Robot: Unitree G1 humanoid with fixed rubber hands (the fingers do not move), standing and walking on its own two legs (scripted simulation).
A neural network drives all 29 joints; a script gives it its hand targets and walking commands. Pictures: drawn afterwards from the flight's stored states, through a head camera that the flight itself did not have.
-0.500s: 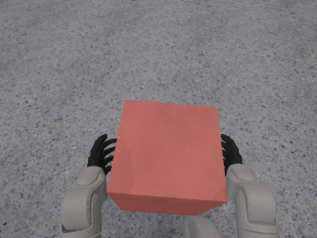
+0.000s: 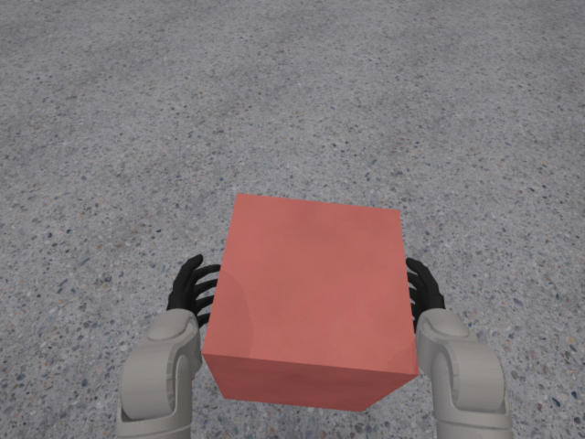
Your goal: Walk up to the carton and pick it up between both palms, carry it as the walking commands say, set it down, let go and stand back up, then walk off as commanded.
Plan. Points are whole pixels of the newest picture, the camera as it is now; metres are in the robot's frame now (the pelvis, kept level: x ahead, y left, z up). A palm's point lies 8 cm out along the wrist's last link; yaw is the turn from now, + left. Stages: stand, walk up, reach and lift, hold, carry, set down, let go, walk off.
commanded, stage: carry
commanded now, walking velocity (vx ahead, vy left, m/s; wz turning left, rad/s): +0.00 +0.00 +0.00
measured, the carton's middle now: (304, 312) +0.29 +0.01 +0.00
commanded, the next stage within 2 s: none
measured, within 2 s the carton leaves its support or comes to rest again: neither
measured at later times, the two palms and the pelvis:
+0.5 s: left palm (224, 224) +0.43 +0.14 +0.02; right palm (412, 230) +0.43 -0.16 +0.02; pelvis +0.16 -0.01 -0.01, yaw +0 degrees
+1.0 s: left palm (221, 176) +0.55 +0.16 +0.00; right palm (384, 185) +0.55 -0.14 +0.00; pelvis +0.29 +0.01 -0.02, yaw -2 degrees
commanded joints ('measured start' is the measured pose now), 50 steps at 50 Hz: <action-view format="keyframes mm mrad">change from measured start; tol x64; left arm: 1 -398 -704 -545 7 -218 -32 -210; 50 -526 -682 -527 183 -160 -240 -215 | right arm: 1 -467 724 556 -83 228 -37 185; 50 -565 697 541 58 149 -242 201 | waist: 1 36 -244 -358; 50 -13 -126 -422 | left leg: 1 -363 -57 92 106 -108 -20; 6 -137 -83 128 -138 -27 -15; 10 463 366 -335 -223 1510 275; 19 50 29 24 -83 -194 -62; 31 320 92 72 18 1066 -6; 36 -374 -41 102 -88 -333 -31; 41 516 361 -254 -207 1554 213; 50 187 131 20 -164 322 -21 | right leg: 1 672 -221 237 -36 1499 -49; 5 526 -226 255 -41 1591 8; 10 -251 23 150 558 -390 42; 13 -410 -97 208 198 -497 15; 19 269 -265 302 -96 1260 -113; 30 91 -53 36 -93 367 -22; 36 634 -258 272 -62 1428 -129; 42 -230 -64 153 218 -395 1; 50 202 -225 192 -44 846 -44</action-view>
